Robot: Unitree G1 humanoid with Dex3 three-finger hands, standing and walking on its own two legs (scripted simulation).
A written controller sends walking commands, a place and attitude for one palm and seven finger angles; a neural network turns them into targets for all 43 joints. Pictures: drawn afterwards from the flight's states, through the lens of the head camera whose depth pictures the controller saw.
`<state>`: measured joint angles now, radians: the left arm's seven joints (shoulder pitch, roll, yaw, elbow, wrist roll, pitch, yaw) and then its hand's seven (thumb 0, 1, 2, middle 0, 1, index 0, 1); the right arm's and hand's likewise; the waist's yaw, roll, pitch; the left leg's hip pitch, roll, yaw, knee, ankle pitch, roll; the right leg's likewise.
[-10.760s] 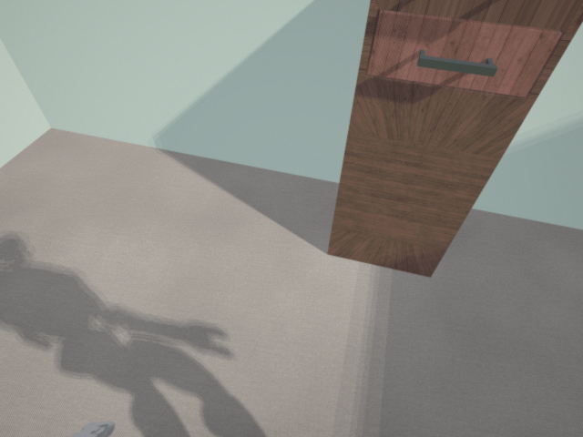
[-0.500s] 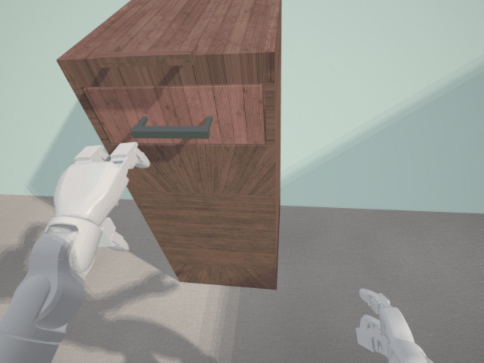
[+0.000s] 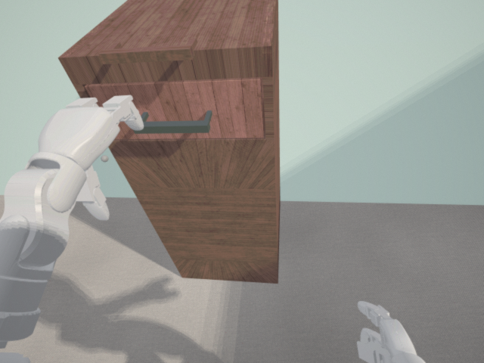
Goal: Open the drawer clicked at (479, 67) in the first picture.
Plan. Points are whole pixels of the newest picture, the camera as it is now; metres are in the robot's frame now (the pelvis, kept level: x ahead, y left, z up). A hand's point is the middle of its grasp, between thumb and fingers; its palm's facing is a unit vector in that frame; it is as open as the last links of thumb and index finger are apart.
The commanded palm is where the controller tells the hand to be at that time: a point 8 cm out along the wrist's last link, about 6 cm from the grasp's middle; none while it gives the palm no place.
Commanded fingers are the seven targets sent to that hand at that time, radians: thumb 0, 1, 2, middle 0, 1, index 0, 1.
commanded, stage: raise the hand with hooked fingers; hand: left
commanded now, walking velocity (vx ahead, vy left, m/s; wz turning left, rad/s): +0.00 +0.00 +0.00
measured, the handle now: (173, 121) +0.56 +0.23 +0.11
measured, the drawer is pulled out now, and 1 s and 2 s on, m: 0.00 0.00 0.00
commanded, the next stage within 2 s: move the hooked fingers above the handle in 0.22 s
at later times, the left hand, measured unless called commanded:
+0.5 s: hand (115, 167) +0.32 +0.23 +0.20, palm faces +0.08 -0.02 -1.00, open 13.9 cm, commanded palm +0.30 +0.23 +0.26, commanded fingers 0.00 -0.50 0.30 -0.30 -1.20 -0.30 -1.20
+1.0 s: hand (137, 140) +0.40 +0.23 +0.19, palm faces +0.08 -0.03 -1.00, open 13.9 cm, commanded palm +0.37 +0.24 +0.25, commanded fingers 0.00 -0.50 0.30 -0.30 -1.20 -0.30 -1.20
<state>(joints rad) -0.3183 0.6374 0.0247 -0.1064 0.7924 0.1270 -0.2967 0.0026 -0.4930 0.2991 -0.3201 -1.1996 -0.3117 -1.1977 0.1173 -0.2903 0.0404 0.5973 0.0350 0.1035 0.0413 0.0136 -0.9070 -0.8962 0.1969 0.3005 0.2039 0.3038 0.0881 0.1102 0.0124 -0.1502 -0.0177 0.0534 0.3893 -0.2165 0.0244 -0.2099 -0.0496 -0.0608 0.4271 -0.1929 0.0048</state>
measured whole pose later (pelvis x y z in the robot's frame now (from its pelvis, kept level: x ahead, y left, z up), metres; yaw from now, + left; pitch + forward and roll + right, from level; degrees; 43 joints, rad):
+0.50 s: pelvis -0.01 -0.02 +0.00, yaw +1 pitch -2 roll +1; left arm -0.39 0.63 -0.03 0.04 0.81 0.07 -0.25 0.00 -0.50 0.30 -0.32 -1.20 -0.32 -1.20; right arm 0.09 -0.28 0.05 0.62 0.04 0.06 0.00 0.01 -0.91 -0.90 0.20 0.30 0.20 0.30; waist 0.09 0.10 0.02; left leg -0.17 0.00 0.03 0.41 -0.21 0.00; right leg -0.22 -0.04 -0.09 0.45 -0.19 -0.02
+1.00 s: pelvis +0.01 -0.01 +0.00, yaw +0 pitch +2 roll +1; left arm -0.54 0.59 -0.04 0.26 0.85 0.01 -0.17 0.00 -0.49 0.30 -0.32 -1.20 -0.32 -1.20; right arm 0.18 -0.29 0.01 0.64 0.04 0.10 0.00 0.01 -0.91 -0.90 0.20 0.30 0.20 0.30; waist 0.05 0.09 0.00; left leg -0.21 -0.01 0.04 0.40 -0.22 0.01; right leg -0.27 -0.04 -0.07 0.43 -0.20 -0.01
